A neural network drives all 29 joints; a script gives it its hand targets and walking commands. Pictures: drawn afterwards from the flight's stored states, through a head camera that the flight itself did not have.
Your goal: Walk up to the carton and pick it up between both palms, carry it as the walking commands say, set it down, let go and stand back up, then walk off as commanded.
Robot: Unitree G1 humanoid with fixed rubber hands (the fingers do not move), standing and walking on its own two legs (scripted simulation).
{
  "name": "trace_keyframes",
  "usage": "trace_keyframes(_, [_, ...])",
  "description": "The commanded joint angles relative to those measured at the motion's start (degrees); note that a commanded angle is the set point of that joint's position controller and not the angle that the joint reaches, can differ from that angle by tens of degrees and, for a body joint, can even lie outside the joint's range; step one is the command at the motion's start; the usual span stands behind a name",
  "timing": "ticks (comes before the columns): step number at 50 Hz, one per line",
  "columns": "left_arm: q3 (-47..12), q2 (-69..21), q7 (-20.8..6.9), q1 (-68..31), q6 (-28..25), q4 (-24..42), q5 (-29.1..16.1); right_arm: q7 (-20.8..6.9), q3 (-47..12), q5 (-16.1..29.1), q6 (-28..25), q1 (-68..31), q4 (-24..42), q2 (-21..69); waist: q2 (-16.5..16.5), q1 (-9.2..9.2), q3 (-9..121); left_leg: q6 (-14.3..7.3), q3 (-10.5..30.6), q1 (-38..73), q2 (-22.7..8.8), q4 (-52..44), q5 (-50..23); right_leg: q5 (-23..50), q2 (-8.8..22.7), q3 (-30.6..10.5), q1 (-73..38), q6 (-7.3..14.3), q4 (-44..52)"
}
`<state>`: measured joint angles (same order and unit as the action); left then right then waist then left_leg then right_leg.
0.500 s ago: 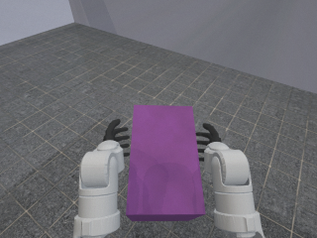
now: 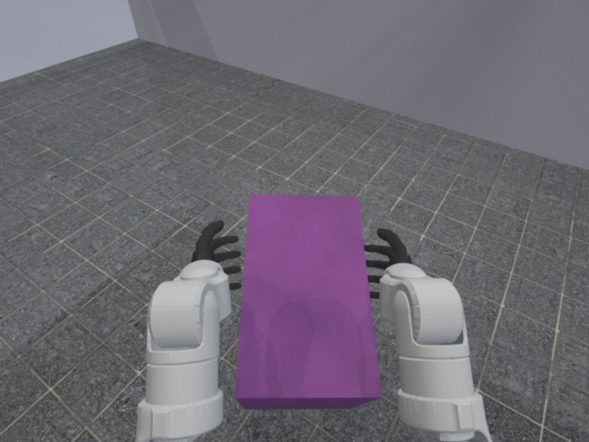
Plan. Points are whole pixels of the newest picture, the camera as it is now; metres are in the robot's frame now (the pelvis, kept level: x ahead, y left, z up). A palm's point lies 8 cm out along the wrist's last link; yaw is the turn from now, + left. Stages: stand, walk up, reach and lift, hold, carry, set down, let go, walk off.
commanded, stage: carry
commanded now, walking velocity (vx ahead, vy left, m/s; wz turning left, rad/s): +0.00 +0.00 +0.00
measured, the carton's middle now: (301, 304) +0.32 +0.01 +0.02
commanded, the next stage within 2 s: none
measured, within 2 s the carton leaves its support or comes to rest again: neither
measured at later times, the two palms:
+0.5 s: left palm (208, 278) +0.29 +0.13 +0.12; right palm (400, 284) +0.30 -0.11 +0.11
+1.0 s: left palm (213, 289) +0.29 +0.12 +0.11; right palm (402, 294) +0.29 -0.12 +0.09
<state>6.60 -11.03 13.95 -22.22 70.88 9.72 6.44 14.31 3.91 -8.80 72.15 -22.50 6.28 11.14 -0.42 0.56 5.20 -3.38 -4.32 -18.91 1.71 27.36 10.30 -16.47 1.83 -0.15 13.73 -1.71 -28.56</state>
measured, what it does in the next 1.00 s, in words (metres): stands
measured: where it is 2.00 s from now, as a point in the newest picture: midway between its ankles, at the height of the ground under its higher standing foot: outside the picture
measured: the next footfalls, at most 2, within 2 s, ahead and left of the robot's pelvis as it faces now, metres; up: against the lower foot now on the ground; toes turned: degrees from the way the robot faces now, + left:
right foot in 1.64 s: +0.04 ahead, -0.13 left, +0.00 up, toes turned +15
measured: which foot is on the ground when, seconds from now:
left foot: down 0.00-1.00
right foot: down 0.00-1.00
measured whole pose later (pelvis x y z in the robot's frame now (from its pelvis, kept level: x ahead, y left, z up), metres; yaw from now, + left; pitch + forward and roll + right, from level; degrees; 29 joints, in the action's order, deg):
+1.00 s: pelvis -0.01 -0.01 -0.01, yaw +2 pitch +1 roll +0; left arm 6.1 -11.1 13.8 -22.4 69.9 9.2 5.6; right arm 14.2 4.2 -8.8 72.1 -21.6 8.1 10.8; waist 1.1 0.2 2.0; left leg -3.2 -3.0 -21.2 1.7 31.2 11.2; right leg -18.0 2.0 1.6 15.2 -1.2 -32.3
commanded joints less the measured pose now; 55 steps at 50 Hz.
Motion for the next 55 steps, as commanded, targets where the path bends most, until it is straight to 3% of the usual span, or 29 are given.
trace_keyframes(1, [-27.6,-60.5,-12.4,-18.9,-1.7,1.6,-17.7,-11.8,-21.6,17.6,-4.6,-17.1,5.0,59.1,3.9,-0.25,17.2,-0.4,6.7,10.0,-9.0,-2.9,-14.2,8.4,3.5,0.5,-0.4,3.7,1.3])
trace_keyframes(34, [-26.6,-59.1,-12.4,-17.5,-3.2,-0.4,-16.8,-11.9,-20.8,16.5,-5.9,-15.9,3.2,57.4,3.6,-0.34,17.1,-0.5,7.4,9.9,-9.2,-3.1,-13.2,7.3,3.3,0.4,-0.6,3.7,0.9])
trace_keyframes(38, [-29.2,-61.6,-12.0,-18.2,-2.0,5.8,-19.5,-11.5,-23.7,18.9,-4.7,-16.7,9.0,60.0,5.0,-0.2,16.3,-0.4,9.4,8.0,-9.5,-2.6,-13.9,6.2,3.4,2.1,-1.6,2.8,-1.1])
trace_keyframes(43, [-28.9,-62.0,-11.7,-17.7,-1.0,6.6,-19.8,-11.3,-24.2,19.5,-3.7,-17.0,10.4,60.5,5.7,-0.04,15.3,-0.4,11.8,2.3,-9.1,-0.7,-11.4,2.4,3.9,4.0,-3.7,2.1,-2.9])
trace_keyframes(46, [-28.8,-61.9,-11.7,-18.2,-0.8,8.1,-20.1,-11.2,-24.6,19.7,-3.2,-16.5,11.4,60.9,2.3,-0.02,14.6,0.8,10.3,-4.2,-6.8,3.0,-5.6,3.4,7.4,0.9,-7.4,3.3,-0.6])
trace_keyframes(48, [-28.6,-61.6,-11.6,-17.7,-0.8,8.5,-20.0,-11.3,-25.1,20.2,-3.0,-16.6,12.3,61.0,-2.4,0.0,15.3,2.1,6.2,-7.4,-3.9,9.1,-2.6,9.5,12.6,-2.5,-9.8,5.6,1.2])
trace_keyframes(50, [-27.9,-61.4,-11.4,-16.4,-0.9,8.0,-19.5,-11.1,-25.8,20.9,-2.9,-17.8,13.0,60.8,-7.4,0.06,15.2,2.2,3.0,-10.3,-1.7,14.3,8.4,17.9,18.6,-4.0,-11.2,7.6,2.0])
trace_keyframes(51, [-27.5,-61.2,-11.4,-16.0,-0.9,8.0,-19.2,-11.1,-26.1,21.2,-2.7,-18.4,13.3,60.2,-8.8,0.24,14.8,1.8,2.6,-11.0,-2.1,16.4,13.4,20.4,20.2,-3.4,-11.4,8.2,2.2])
trace_keyframes(53, [-27.3,-61.2,-11.1,-16.0,-1.1,8.4,-18.9,-11.4,-26.8,22.0,-2.6,-19.1,13.5,60.2,-8.2,-0.04,13.5,1.7,1.6,-9.5,-2.3,14.7,15.6,22.0,20.2,-0.1,-8.9,7.4,0.1])
trace_keyframes(55, [-27.2,-61.0,-10.7,-16.1,-1.1,8.9,-18.3,-11.7,-27.3,22.5,-2.4,-19.1,13.3,61.0,-6.8,-0.88,13.5,1.4,1.5,-4.8,-2.0,5.9,5.3,22.9,17.5,5.1,-7.0,3.9,-4.9])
